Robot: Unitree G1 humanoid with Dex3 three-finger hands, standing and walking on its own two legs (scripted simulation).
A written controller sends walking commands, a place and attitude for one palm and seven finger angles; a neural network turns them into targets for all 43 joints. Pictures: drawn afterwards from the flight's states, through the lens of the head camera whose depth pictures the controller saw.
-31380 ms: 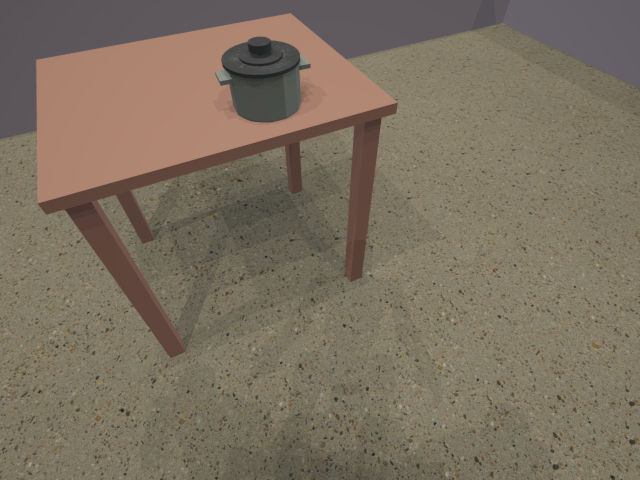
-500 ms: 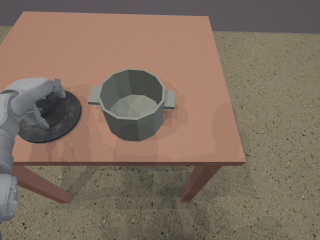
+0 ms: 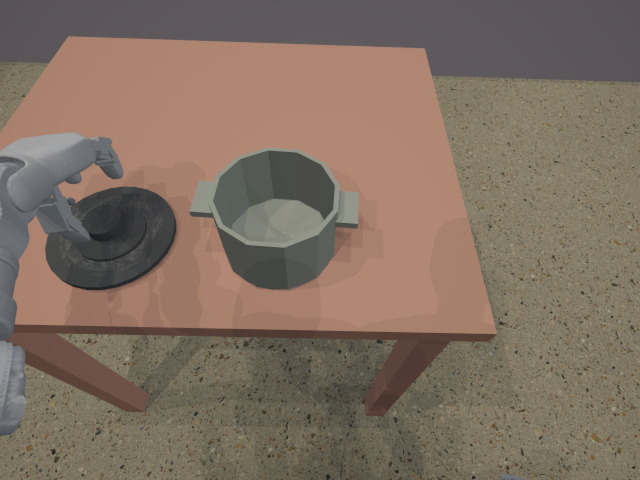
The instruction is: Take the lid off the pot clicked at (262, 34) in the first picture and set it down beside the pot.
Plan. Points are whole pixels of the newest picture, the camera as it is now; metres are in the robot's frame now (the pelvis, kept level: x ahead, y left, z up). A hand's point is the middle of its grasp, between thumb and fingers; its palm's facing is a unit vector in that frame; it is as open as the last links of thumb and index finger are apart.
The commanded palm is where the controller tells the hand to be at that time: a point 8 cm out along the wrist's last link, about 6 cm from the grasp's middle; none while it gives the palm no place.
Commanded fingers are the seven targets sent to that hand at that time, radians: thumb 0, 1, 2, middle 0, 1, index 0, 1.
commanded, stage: raise the empty hand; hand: left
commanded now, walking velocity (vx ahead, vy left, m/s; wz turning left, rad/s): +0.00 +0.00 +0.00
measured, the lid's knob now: (104, 222) +0.44 +0.30 +0.03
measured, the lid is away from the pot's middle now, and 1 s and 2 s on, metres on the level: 0.24 0.24 0.24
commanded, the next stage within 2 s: draw the hand back to the body in 0.76 s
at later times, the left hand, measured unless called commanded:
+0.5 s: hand (51, 168) +0.43 +0.30 +0.15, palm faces -0.35 -0.08 -0.93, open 11.0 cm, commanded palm +0.43 +0.31 +0.22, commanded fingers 0.00 0.00 0.62 -0.34 -0.88 -0.34 -0.88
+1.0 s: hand (49, 153) +0.43 +0.29 +0.17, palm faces -0.33 -0.08 -0.94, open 11.0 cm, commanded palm +0.41 +0.30 +0.23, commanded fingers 0.00 0.00 0.62 -0.34 -0.88 -0.34 -0.88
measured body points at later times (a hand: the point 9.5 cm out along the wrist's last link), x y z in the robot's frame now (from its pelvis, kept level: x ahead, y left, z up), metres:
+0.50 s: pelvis +0.00 +0.00 +0.01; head +0.06 +0.00 +0.45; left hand +0.44 +0.30 +0.20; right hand +0.09 -0.27 -0.12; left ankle -0.02 +0.07 -0.74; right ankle -0.01 -0.15 -0.74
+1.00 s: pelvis +0.00 -0.01 +0.01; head +0.06 -0.02 +0.45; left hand +0.44 +0.30 +0.22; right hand +0.09 -0.28 -0.12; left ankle -0.02 +0.07 -0.74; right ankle -0.01 -0.15 -0.74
